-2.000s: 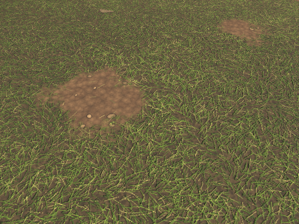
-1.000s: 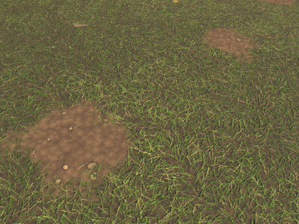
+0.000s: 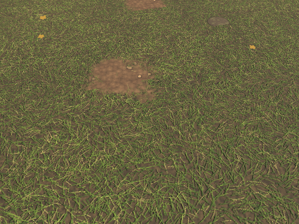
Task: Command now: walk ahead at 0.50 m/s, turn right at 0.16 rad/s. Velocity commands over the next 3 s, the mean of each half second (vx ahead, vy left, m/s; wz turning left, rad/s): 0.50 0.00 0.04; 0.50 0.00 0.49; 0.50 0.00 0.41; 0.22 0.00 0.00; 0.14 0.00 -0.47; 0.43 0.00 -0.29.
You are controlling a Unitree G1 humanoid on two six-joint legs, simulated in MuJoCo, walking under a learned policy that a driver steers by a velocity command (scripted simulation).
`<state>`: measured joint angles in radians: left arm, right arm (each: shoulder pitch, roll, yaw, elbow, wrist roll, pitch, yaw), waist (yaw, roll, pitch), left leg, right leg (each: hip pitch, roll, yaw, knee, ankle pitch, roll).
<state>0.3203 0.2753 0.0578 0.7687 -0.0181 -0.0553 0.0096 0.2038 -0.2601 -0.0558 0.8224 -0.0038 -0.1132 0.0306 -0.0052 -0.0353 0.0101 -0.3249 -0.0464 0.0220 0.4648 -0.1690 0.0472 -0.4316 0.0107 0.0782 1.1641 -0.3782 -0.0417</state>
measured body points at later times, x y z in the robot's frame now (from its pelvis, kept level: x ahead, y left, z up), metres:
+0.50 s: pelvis +0.29 -0.05 +0.00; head +0.31 -0.05 +0.45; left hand +0.45 +0.20 -0.10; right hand +0.31 -0.30 -0.14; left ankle +0.15 +0.09 -0.65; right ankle +0.35 -0.15 -0.74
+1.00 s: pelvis +0.56 +0.05 -0.02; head +0.57 +0.05 +0.43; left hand +0.48 +0.28 -0.16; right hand +0.78 -0.15 -0.13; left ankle +0.59 +0.14 -0.74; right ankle +0.40 -0.14 -0.66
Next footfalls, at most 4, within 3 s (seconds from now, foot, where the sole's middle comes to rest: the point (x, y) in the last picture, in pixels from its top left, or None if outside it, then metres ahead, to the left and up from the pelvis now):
0.38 right None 0.39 -0.15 -0.77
0.92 left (119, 192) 0.63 0.15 -0.77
1.44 right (136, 145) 1.01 0.08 -0.94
1.80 left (89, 132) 1.10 0.37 -0.94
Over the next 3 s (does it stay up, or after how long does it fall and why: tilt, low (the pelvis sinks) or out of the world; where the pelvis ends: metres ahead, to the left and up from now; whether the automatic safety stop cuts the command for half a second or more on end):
stays up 1.32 0.19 -0.18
